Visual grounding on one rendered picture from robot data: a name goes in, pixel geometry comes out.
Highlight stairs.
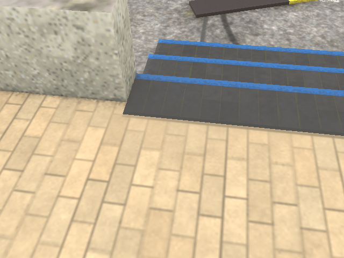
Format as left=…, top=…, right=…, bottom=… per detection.
left=143, top=39, right=344, bottom=90

